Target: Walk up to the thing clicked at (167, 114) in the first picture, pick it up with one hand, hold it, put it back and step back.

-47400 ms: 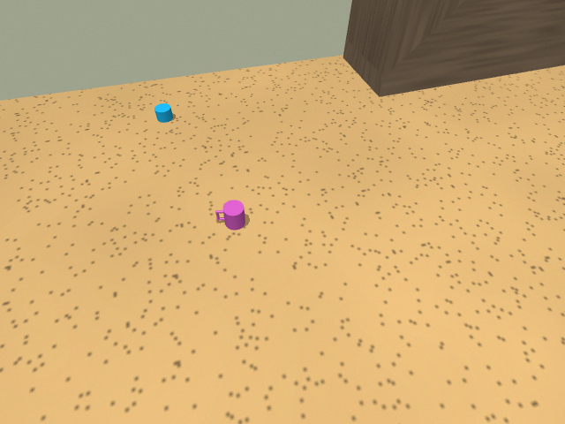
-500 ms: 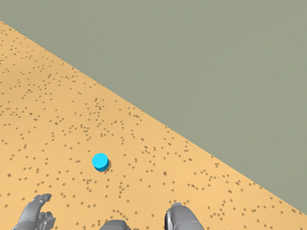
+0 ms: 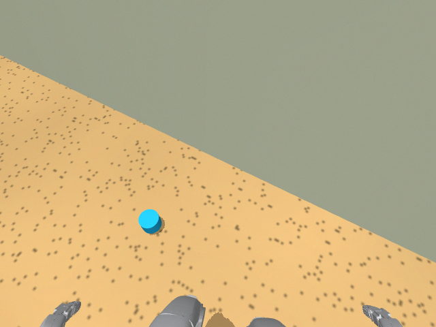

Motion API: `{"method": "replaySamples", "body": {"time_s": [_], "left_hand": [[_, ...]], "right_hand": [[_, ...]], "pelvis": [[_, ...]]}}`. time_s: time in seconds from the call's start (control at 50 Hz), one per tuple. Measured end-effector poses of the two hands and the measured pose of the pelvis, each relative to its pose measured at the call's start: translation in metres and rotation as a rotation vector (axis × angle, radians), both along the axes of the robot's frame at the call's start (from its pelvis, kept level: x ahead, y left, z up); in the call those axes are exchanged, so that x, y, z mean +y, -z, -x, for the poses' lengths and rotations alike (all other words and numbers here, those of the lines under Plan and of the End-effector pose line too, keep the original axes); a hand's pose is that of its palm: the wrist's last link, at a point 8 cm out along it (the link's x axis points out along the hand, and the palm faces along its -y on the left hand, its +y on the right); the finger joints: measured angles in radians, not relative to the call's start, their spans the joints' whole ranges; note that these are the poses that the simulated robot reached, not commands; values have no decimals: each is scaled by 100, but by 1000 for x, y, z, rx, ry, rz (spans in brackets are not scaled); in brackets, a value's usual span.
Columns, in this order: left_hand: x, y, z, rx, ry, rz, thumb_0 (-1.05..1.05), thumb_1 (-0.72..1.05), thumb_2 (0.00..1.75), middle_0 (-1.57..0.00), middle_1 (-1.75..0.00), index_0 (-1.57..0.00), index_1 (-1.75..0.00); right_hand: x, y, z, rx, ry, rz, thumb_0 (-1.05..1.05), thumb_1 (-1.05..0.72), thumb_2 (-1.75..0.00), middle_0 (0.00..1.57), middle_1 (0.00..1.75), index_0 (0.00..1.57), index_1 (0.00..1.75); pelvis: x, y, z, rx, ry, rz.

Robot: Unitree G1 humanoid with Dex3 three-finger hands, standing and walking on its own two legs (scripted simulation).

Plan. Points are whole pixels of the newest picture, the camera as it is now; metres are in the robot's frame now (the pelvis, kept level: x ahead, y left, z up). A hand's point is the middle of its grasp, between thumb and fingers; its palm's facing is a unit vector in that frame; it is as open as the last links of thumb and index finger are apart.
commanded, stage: step back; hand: left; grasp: from above
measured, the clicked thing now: (150, 221) +0.57 +0.35 -0.73
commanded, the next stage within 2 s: none
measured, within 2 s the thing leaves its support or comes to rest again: neither
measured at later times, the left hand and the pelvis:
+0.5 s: hand out of the picture -0.07 +0.27 -0.16, palm faces +0.02 -0.92 -0.39, open 7.4 cm; pelvis -0.15 +0.00 +0.00, yaw +1 degrees
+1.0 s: hand out of the picture -0.22 +0.26 -0.15, palm faces +0.07 -0.90 -0.42, open 7.4 cm; pelvis -0.33 -0.03 -0.01, yaw +5 degrees
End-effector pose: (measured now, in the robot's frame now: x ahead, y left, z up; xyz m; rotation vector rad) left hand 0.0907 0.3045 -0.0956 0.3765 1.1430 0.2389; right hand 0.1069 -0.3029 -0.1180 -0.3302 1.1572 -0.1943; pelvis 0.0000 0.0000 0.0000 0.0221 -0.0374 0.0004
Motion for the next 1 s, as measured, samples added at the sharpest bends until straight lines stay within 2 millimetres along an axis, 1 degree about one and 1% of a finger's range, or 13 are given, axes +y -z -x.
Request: {"method": "replaySamples", "body": {"time_s": [0.12,0.18,0.24,0.36,0.46,0.54,0.6,0.64,0.7,0.76,0.82,0.92,1.0], "left_hand": [[1,-6,16,-76,-2,-9,1,90,90,-21,-31,-20,-30],[7,1,30,-107,-6,0,1,90,90,-21,-31,-20,-30],[16,13,50,-109,-13,18,1,90,90,-21,-31,-20,-30],[19,18,102,-39,-54,41,1,90,90,-21,-30,-20,-30],[16,20,153,16,-54,33,1,91,90,-21,-30,-20,-30],[6,23,191,65,-35,18,1,91,90,-21,-30,-20,-30],[-5,26,220,77,-26,-1,1,91,90,-21,-30,-20,-30],[-15,22,242,83,-29,2,1,91,90,-21,-30,-20,-30],[-24,12,269,83,-44,2,1,90,90,-21,-30,-20,-30],[-26,4,283,68,-52,-12,1,90,90,-21,-31,-20,-30],[-22,2,289,20,-49,-27,1,90,90,-21,-31,-21,-30],[-8,12,299,-67,-50,-28,1,90,90,-21,-31,-20,-30],[-7,16,322,-54,-63,-14,1,90,90,-21,-30,-20,-30]], "right_hand": [[-2,-1,37,40,-48,26,0,-91,-90,21,30,20,30],[1,0,57,56,-72,46,0,-91,-90,21,30,20,30],[6,-2,79,57,-80,64,0,-91,-90,21,30,20,30],[10,-21,121,42,-77,69,0,-91,-90,21,30,20,30],[2,-28,139,-12,-69,79,0,-90,-90,21,30,20,30],[-12,-23,155,-65,-71,74,0,-90,-90,21,30,20,30],[-27,-11,170,-88,-64,60,0,-90,-90,21,30,20,30],[-35,-5,186,-81,-47,49,0,-90,-90,21,30,20,30],[-39,-6,213,-45,-30,34,0,-91,-90,21,30,20,30],[-42,-5,244,-10,-33,31,0,-91,-90,21,30,20,30],[-43,-2,276,47,-50,42,0,-91,-90,21,30,20,30],[-36,5,322,113,-85,67,0,-91,-90,21,30,20,30],[-28,-1,351,113,-92,52,0,-91,-90,21,30,20,30]], "pelvis": [[1,0,33,11,-38,1],[4,6,52,6,-64,10],[9,12,74,-12,-73,-3],[9,2,108,-15,-56,36],[0,0,139,-6,-24,43],[-10,6,170,-6,5,40],[-22,15,195,-11,21,47],[-27,15,210,-22,3,63],[-32,7,227,-16,6,15],[-33,3,244,-7,-15,-2],[-33,4,263,-1,-45,-1],[-27,15,301,-4,-101,1],[-28,11,331,-18,-92,7]]}}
